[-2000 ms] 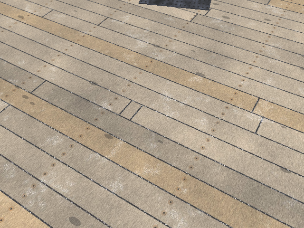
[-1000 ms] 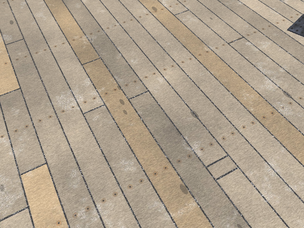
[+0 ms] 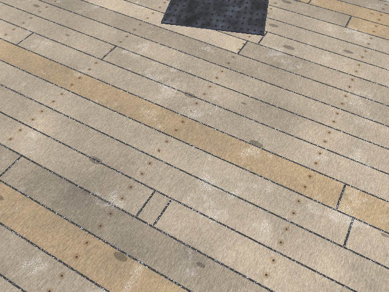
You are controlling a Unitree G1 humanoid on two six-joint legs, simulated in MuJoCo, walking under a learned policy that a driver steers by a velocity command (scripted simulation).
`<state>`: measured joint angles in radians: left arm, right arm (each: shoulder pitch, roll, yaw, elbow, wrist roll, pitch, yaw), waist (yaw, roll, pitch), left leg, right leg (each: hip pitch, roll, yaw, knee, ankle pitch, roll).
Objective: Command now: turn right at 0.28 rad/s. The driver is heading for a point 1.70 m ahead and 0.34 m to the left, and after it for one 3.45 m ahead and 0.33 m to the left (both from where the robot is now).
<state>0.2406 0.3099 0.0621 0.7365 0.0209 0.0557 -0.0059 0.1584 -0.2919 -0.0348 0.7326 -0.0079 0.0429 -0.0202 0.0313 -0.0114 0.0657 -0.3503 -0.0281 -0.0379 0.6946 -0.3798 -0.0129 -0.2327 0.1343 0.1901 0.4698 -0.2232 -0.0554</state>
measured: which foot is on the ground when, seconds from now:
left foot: up 0.00-0.02, down 0.04-1.00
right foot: down 0.00-0.04, up 0.06-0.32, down 0.34-1.00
